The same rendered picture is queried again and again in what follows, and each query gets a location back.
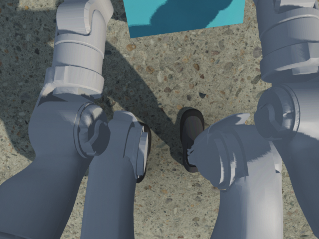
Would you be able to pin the left robot upper arm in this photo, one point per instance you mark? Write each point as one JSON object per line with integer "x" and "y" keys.
{"x": 36, "y": 203}

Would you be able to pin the right robot upper arm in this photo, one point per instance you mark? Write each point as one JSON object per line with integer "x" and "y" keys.
{"x": 288, "y": 115}

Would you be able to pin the robot left shin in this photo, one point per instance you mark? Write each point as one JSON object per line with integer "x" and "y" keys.
{"x": 126, "y": 116}

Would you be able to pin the carton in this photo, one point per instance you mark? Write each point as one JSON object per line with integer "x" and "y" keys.
{"x": 153, "y": 17}

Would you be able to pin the robot right foot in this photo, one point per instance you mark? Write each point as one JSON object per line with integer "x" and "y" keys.
{"x": 191, "y": 125}

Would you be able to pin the robot left forearm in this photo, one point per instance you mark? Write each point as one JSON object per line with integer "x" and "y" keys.
{"x": 79, "y": 47}

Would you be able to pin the robot right forearm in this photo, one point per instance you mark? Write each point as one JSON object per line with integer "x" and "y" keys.
{"x": 289, "y": 35}

